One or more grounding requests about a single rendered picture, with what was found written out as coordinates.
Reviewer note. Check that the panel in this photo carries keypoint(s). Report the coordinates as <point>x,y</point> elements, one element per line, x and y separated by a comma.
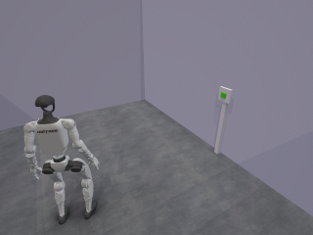
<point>223,116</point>

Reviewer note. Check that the robot left hand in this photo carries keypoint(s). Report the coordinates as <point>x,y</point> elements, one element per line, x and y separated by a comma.
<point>33,171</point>

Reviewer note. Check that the left robot upper arm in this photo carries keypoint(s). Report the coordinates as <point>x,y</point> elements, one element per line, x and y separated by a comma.
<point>29,137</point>

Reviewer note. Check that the right robot foot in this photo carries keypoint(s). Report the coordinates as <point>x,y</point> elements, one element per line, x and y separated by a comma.
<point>88,213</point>

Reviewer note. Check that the left robot shin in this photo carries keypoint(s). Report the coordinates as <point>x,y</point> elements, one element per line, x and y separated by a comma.
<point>60,200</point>

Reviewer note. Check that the robot right forearm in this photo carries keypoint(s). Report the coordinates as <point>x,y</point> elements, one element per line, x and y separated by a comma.
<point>85,152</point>

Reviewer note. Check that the robot right hand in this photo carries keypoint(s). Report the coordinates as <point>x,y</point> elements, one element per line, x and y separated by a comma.
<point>94,164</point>

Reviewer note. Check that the robot left forearm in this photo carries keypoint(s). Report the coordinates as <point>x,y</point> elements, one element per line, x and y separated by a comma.
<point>31,158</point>

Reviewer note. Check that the right robot upper arm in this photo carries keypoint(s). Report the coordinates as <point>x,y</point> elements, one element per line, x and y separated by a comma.
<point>70,125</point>

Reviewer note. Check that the button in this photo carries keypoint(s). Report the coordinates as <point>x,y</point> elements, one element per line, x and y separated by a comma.
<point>223,95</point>

